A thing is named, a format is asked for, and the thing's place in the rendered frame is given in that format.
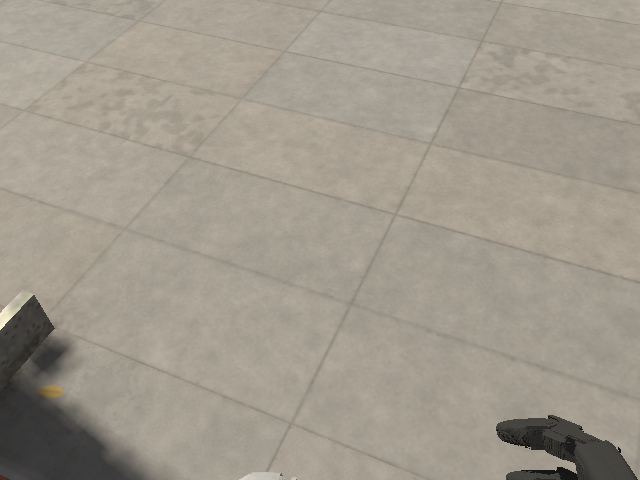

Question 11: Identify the right robot hand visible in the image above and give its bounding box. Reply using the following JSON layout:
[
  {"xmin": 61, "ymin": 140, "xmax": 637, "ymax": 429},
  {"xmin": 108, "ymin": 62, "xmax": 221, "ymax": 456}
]
[{"xmin": 496, "ymin": 415, "xmax": 638, "ymax": 480}]

